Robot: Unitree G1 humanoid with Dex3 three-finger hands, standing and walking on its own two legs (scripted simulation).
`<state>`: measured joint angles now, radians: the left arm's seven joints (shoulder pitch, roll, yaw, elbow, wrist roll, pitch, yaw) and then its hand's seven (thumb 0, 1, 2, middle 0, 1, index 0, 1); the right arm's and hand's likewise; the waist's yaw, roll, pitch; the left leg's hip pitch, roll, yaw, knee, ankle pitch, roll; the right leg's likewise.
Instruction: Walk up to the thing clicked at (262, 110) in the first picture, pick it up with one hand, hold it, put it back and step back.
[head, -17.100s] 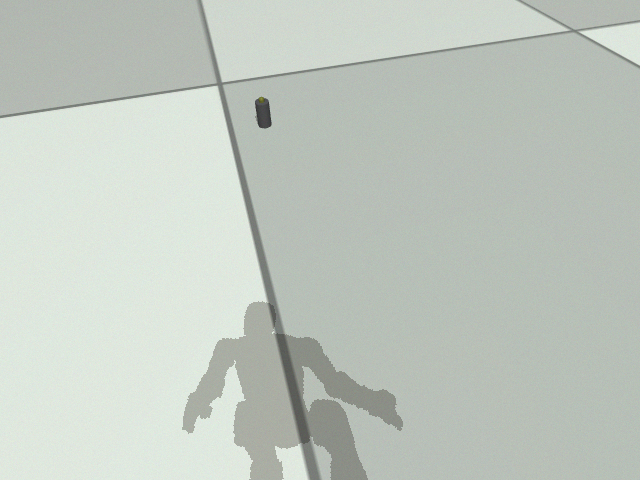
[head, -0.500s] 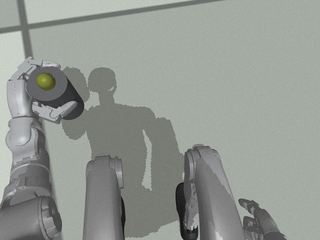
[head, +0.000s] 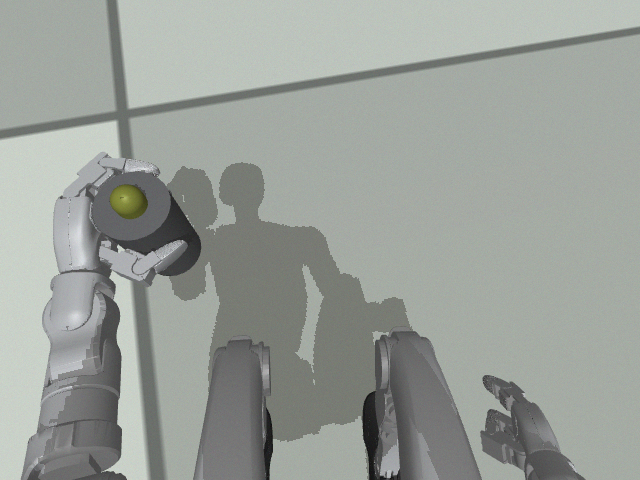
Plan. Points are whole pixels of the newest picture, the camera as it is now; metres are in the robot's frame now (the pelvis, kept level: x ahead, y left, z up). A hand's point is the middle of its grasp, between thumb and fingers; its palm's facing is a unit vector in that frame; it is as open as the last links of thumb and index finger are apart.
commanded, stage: lift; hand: left
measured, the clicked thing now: (151, 226) +0.41 +0.21 +0.00
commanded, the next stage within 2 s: hold in 1.42 s
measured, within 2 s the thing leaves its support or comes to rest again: neither
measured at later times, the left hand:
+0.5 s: hand (64, 152) +0.39 +0.21 +0.18, palm faces +0.12 -0.99 -0.03, open 10.6 cm
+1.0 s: hand (34, 86) +0.39 +0.19 +0.24, palm faces +0.11 -0.99 -0.02, open 10.6 cm
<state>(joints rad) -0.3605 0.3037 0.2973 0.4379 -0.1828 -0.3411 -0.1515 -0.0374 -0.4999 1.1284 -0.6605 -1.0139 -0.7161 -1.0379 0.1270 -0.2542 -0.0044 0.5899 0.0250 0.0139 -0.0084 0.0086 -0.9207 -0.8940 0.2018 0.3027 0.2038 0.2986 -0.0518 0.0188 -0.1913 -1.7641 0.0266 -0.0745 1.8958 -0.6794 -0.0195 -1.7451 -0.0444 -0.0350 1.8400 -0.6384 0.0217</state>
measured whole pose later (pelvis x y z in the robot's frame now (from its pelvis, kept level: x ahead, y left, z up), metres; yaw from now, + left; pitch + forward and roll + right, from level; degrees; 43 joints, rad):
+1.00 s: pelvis +0.05 +0.01 +0.20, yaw +1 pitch +13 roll -2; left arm -0.11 0.21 0.14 0.33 -0.18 -0.30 -0.06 -0.04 -0.50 1.13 -0.66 -1.02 -0.71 -1.04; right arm 0.23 -0.22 0.00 0.62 0.02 -0.05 -0.04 0.01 -0.92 -0.89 0.20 0.30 0.20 0.30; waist -0.03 0.02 -0.09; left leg -0.83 0.04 -0.02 1.11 -0.51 -0.01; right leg -0.82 -0.03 -0.03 1.05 -0.47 0.03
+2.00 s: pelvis +0.08 +0.00 +0.24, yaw +1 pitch +7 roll -1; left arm -0.11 0.19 0.16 0.39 -0.19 -0.33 -0.11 -0.03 -0.44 1.07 -0.65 -0.99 -0.71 -1.01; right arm 0.22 -0.22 -0.01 0.65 0.01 -0.01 -0.03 0.01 -0.92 -0.90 0.20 0.30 0.20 0.30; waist -0.02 0.01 -0.05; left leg -0.56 0.05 -0.01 0.88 -0.45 -0.02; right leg -0.56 -0.03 -0.03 0.85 -0.42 0.02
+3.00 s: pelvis +0.07 +0.00 +0.24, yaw +1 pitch +6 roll -1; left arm -0.11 0.18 0.15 0.42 -0.19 -0.34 -0.11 -0.03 -0.44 1.07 -0.65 -1.00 -0.70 -1.02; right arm 0.22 -0.22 -0.01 0.67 0.01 -0.03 -0.03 0.01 -0.92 -0.90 0.20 0.30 0.20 0.30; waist -0.02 0.01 -0.03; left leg -0.52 0.04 -0.01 0.84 -0.42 -0.02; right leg -0.52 -0.03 -0.03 0.81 -0.39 0.02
